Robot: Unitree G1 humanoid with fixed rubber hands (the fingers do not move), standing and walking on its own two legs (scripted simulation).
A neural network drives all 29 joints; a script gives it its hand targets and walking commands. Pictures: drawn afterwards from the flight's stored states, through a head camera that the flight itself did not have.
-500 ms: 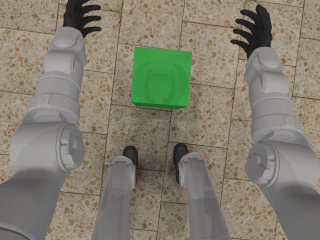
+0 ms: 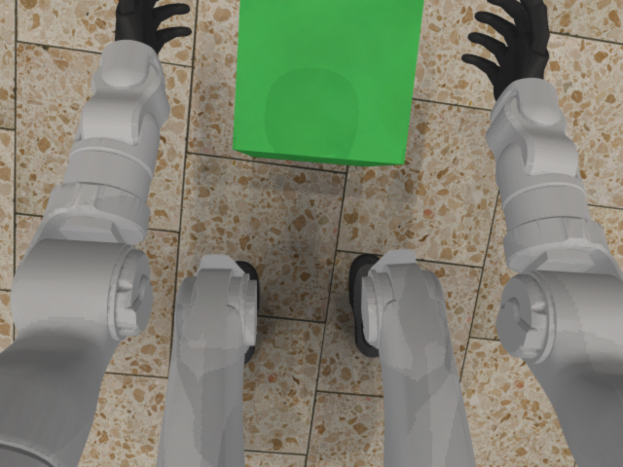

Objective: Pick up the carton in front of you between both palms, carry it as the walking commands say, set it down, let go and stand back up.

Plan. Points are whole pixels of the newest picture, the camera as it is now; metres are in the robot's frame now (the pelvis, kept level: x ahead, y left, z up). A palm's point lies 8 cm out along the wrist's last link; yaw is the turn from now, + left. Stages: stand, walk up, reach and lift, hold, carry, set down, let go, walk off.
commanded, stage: reach and lift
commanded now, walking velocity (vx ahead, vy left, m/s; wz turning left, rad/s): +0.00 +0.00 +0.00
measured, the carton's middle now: (319, 92) +0.52 -0.02 -0.34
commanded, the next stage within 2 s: none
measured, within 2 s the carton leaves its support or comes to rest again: leaves its support in 1.20 s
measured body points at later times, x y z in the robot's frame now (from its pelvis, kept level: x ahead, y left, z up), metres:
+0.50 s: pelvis -0.02 +0.00 -0.09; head +0.36 +0.00 +0.15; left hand +0.55 +0.16 -0.28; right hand +0.52 -0.20 -0.28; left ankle +0.09 +0.13 -0.43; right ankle +0.10 -0.13 -0.43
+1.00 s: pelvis -0.03 +0.00 -0.09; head +0.35 +0.00 +0.16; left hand +0.55 +0.13 -0.27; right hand +0.52 -0.17 -0.27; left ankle +0.09 +0.13 -0.43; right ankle +0.10 -0.13 -0.43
